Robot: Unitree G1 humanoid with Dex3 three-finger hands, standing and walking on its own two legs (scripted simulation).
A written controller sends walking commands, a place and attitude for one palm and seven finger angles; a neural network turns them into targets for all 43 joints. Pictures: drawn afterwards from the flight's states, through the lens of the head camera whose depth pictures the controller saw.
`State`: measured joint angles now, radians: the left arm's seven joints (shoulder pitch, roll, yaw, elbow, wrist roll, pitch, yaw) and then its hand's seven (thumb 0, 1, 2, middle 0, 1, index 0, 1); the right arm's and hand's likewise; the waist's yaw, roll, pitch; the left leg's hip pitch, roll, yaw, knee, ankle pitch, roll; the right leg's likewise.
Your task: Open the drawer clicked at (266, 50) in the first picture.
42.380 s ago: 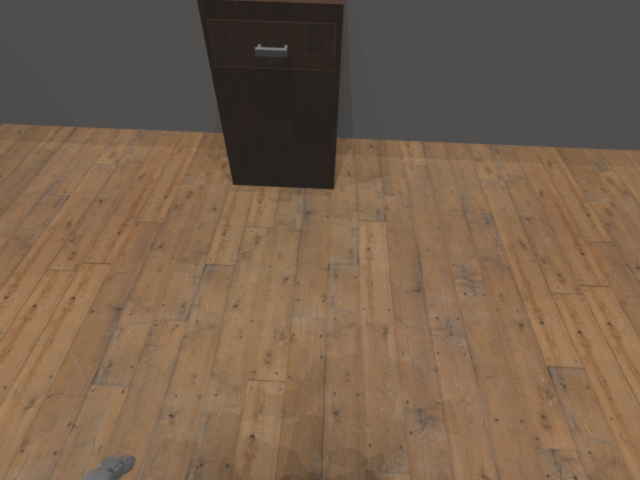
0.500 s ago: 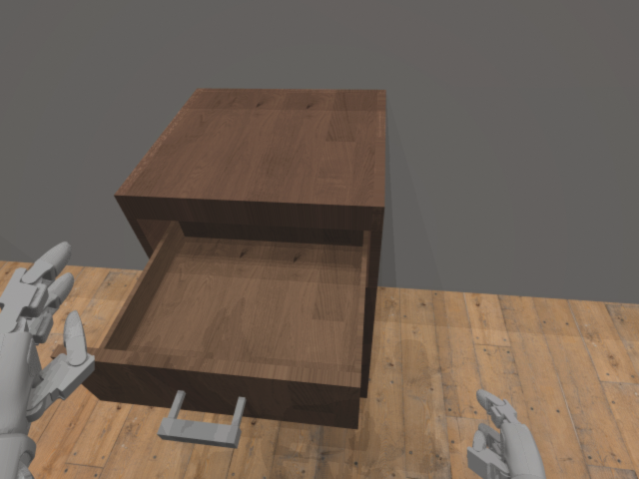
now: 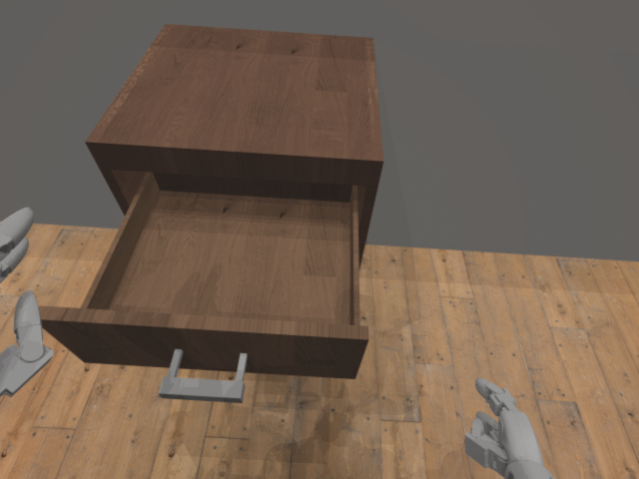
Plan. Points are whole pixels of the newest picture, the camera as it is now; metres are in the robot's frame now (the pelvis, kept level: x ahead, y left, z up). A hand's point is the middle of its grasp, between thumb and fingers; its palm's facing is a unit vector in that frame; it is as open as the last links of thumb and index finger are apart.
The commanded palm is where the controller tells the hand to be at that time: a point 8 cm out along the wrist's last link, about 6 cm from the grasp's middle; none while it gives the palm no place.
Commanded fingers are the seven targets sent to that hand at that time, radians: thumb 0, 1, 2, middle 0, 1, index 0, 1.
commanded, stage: step back with the hand held close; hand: left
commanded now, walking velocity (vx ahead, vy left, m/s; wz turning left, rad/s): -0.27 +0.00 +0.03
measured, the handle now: (206, 374) +0.27 +0.18 -0.10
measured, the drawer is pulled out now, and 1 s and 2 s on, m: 0.29 0.29 0.29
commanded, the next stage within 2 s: stop stepping back and stand still in 0.76 s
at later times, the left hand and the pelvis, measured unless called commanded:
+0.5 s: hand (18, 424) +0.14 +0.24 +0.16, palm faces +0.32 -0.83 -0.46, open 7.5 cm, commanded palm +0.06 +0.28 +0.18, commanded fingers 0.00 0.90 0.90 -0.20 -0.30 -0.20 -0.30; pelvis -0.06 +0.00 -0.01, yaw +1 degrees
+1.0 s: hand out of the picture +0.01 +0.19 +0.16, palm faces +0.31 -0.81 -0.51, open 7.4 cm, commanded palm -0.04 +0.23 +0.18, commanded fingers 0.00 0.90 0.90 -0.20 -0.30 -0.20 -0.30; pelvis -0.17 -0.05 +0.00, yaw +0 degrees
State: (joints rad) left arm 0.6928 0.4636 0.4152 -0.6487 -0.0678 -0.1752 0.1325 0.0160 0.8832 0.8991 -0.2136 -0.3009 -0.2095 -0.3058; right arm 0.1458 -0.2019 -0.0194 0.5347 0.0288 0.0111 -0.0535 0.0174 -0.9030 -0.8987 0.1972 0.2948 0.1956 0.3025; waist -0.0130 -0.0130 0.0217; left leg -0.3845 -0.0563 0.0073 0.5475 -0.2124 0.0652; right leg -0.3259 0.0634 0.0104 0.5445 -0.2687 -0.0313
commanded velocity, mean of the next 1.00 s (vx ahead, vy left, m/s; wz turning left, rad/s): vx -0.28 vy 0.02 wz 0.03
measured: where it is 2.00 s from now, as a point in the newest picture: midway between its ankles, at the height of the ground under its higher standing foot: outside the picture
